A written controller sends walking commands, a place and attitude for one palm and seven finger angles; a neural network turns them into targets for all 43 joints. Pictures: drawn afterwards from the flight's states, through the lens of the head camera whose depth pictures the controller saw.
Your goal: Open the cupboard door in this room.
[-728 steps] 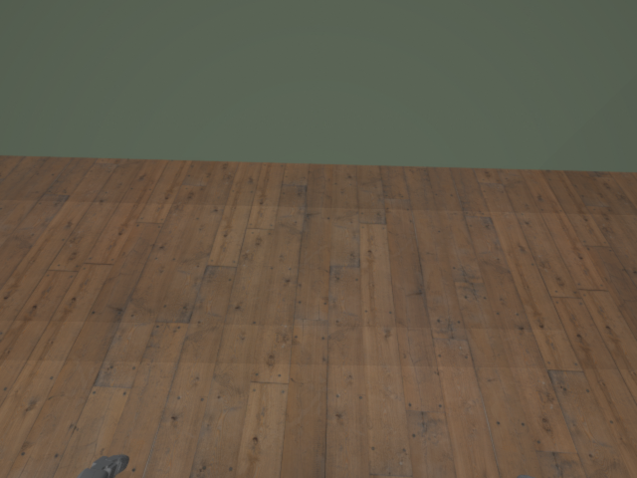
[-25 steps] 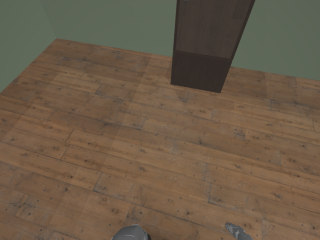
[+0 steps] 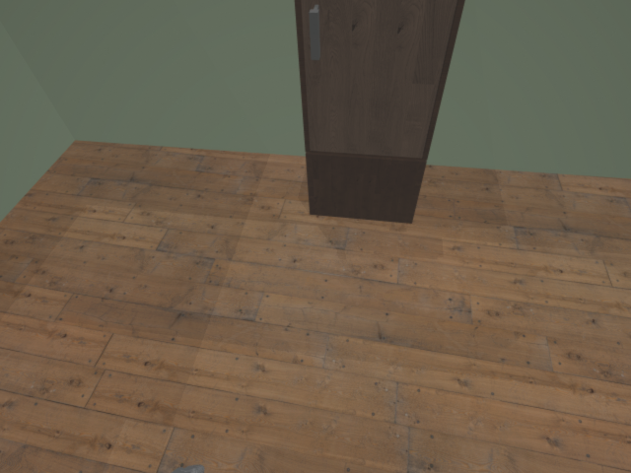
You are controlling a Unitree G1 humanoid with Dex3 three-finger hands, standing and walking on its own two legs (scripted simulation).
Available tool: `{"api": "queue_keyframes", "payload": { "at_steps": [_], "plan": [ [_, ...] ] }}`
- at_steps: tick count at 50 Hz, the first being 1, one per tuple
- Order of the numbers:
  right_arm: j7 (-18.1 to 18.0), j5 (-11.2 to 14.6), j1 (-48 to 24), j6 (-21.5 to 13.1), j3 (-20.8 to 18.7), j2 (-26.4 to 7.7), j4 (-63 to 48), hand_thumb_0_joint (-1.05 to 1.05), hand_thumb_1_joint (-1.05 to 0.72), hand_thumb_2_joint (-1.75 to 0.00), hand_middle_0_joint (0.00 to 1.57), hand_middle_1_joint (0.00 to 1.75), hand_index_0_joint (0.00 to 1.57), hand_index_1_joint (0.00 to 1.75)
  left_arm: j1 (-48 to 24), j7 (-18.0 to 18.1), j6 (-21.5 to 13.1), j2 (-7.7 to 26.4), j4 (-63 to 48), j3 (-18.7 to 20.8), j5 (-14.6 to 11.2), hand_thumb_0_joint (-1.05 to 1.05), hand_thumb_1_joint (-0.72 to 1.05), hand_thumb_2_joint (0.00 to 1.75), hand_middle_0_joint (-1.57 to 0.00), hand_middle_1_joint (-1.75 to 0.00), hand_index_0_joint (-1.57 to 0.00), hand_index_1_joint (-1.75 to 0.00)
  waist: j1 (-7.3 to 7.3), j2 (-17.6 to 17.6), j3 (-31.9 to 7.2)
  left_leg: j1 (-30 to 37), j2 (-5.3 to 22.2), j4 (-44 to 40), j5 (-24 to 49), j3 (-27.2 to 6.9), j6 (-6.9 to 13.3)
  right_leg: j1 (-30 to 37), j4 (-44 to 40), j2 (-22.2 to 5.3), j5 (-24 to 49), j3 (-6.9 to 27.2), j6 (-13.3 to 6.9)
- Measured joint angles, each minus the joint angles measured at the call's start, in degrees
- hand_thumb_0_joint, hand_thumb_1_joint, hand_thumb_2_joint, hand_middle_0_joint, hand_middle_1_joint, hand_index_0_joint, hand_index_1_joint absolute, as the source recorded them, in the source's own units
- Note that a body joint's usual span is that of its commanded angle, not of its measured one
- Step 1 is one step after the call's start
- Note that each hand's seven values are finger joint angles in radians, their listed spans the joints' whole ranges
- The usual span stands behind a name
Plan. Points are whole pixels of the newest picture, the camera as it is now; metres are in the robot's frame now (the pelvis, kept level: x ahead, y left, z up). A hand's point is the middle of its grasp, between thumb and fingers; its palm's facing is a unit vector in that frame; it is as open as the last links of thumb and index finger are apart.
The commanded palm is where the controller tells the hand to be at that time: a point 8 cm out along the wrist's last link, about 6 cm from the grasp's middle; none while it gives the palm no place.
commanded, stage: stand and wait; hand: left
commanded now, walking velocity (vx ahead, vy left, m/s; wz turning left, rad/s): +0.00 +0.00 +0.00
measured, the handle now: (316, 32) +1.16 +0.03 +0.03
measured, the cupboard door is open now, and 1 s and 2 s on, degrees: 0 0 0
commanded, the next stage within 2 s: look at it before walking up in 0.88 s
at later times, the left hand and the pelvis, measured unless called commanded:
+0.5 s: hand out of the picture +0.00 +0.19 -0.17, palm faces +0.04 -0.99 -0.15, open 7.4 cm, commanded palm none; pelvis +0.04 +0.03 +0.01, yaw -1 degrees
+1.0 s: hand out of the picture +0.04 +0.20 -0.17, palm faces +0.01 -0.99 -0.17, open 7.4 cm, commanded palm none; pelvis +0.05 +0.04 +0.01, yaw -2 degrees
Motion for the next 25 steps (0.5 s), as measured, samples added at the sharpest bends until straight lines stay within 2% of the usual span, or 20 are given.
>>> {"api": "queue_keyframes", "payload": {
  "at_steps": [4,9,15,25],
  "plan": [
    [0.16,-0.04,-1.14,0.36,0.38,1.11,-0.38,0.00,-0.91,-0.90,0.20,0.30,0.20,0.30,0.10,0.81,0.82,0.84,0.51,1.07,-0.12,-0.03,0.95,0.90,-0.20,-0.30,-0.20,-0.30,1.21,-0.57,-0.22,-2.57,1.05,-3.40,3.60,-1.05,-0.24,1.90,-3.64,0.37,1.39,-0.77,-0.15],
    [0.04,-0.44,-1.29,-0.09,0.52,0.74,0.26,0.01,-0.93,-0.90,0.20,0.30,0.20,0.30,2.10,0.74,2.12,1.69,2.80,1.19,-0.49,-0.02,0.94,0.90,-0.20,-0.30,-0.20,-0.30,1.88,-0.63,-1.71,0.86,1.95,-17.05,14.98,-0.89,-0.41,2.42,-3.02,1.12,0.51,-1.06,0.81],
    [0.00,-0.44,0.05,-0.55,1.17,1.71,1.58,0.01,-0.92,-0.90,0.20,0.30,0.20,0.30,6.20,0.66,3.11,3.03,5.63,1.06,-0.54,-0.01,0.93,0.90,-0.20,-0.30,-0.19,-0.30,3.04,-3.67,-4.32,5.20,0.36,-22.20,14.95,0.88,0.68,5.72,-7.05,0.09,1.53,0.49,2.20],
    [-0.42,-0.15,-0.48,-0.82,1.50,1.34,1.80,0.01,-0.93,-0.90,0.20,0.30,0.20,0.30,10.99,0.87,2.57,0.77,8.31,-0.57,-0.50,0.00,0.91,0.90,-0.20,-0.30,-0.19,-0.30,3.46,-3.43,-3.05,7.86,-1.07,-26.14,16.04,1.95,1.76,7.45,-9.60,-0.93,2.25,1.50,3.39]
  ]
}}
